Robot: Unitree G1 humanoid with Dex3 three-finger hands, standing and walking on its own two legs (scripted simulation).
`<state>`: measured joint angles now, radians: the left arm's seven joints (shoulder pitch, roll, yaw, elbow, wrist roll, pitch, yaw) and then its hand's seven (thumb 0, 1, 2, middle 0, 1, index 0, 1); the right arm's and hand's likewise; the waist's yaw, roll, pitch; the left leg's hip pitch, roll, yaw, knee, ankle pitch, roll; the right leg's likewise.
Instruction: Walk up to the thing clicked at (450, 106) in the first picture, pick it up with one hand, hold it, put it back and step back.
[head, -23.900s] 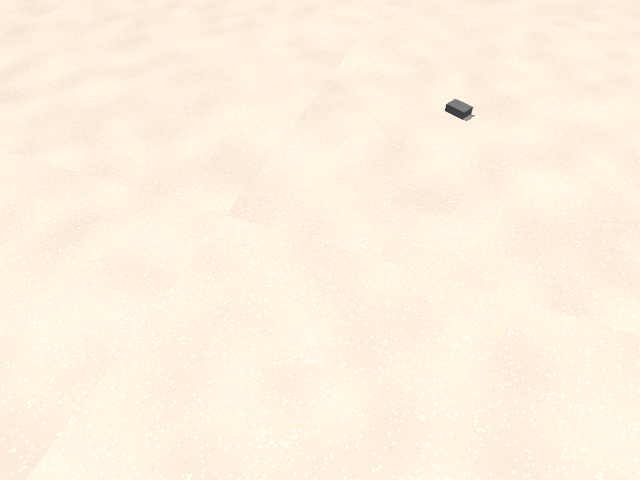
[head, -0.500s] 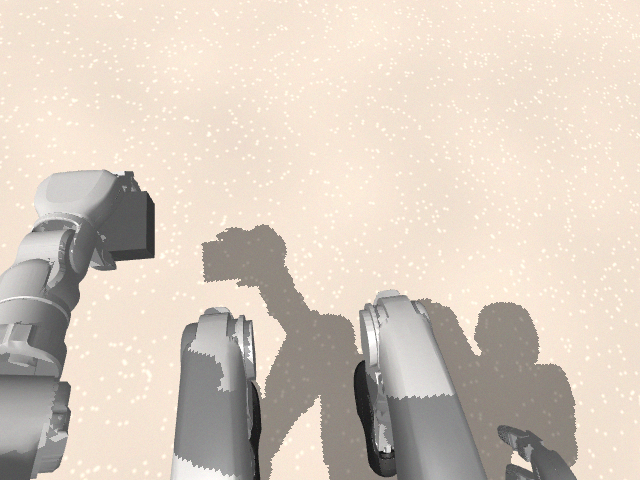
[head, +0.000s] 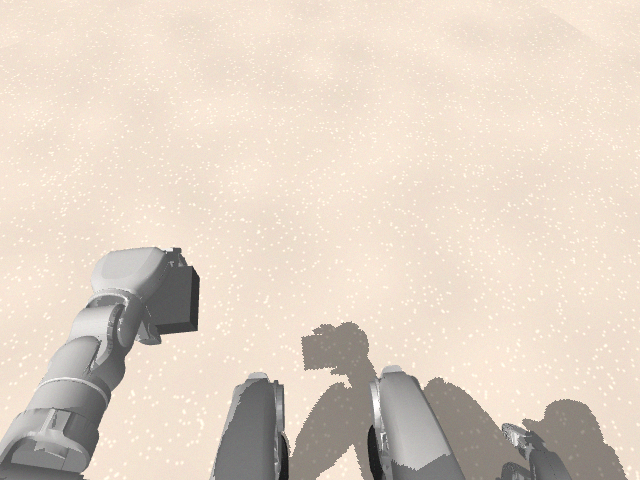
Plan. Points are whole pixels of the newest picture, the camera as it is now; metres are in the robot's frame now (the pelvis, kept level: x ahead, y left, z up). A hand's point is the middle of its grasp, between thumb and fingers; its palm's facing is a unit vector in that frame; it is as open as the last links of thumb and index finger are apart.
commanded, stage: lift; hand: left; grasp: from above
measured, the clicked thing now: (152, 302) +0.37 +0.25 -0.10
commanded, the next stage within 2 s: hold in 0.64 s
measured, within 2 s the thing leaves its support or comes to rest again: neither
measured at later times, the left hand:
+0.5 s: hand (123, 261) +0.36 +0.23 +0.05, palm faces -0.45 -0.08 -0.89, open 11.0 cm
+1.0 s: hand (98, 222) +0.38 +0.23 +0.10, palm faces -0.46 -0.06 -0.89, open 11.0 cm
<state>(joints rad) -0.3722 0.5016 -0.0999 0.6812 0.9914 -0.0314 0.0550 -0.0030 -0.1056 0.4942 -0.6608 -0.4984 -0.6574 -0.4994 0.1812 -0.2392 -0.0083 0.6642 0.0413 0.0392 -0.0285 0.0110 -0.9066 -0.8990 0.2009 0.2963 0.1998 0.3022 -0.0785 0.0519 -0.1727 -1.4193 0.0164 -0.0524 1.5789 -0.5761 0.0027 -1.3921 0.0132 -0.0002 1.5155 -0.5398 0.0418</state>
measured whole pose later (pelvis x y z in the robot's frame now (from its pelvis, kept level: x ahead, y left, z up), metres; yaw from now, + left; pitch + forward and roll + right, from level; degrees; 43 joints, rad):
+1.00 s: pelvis +0.07 +0.00 +0.16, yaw +0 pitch +8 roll -1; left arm -0.30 0.40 -0.19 0.75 1.00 -0.01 0.05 0.00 -0.11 0.57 -0.63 -0.53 -0.63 -0.54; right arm 0.24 -0.24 -0.04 0.71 0.06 0.02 -0.05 0.01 -0.90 -0.90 0.20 0.30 0.20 0.30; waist -0.03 0.04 -0.07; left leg -0.52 0.02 0.01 0.75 -0.37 0.01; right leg -0.52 0.00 0.05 0.71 -0.33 0.04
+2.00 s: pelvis +0.06 -0.01 +0.18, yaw -1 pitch +1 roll +0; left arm -0.22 0.40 -0.20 0.59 0.99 -0.01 -0.06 0.00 -0.10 0.57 -0.62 -0.54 -0.62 -0.54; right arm 0.20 -0.26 -0.02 0.67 0.07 0.05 -0.07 0.02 -0.91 -0.90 0.20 0.30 0.20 0.30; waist 0.00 0.06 -0.02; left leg -0.32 0.01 0.02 0.57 -0.27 0.00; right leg -0.34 -0.01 0.06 0.57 -0.25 0.03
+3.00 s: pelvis +0.07 -0.01 +0.18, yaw +0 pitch +3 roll +0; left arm -0.24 0.38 -0.19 0.71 1.03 -0.06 0.05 0.00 -0.10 0.57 -0.62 -0.54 -0.62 -0.55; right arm 0.19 -0.25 -0.03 0.67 0.06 0.07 -0.06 0.01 -0.90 -0.90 0.20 0.30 0.20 0.30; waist -0.01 0.04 -0.01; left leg -0.34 0.01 0.01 0.56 -0.27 -0.01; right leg -0.36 -0.01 0.04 0.56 -0.25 0.02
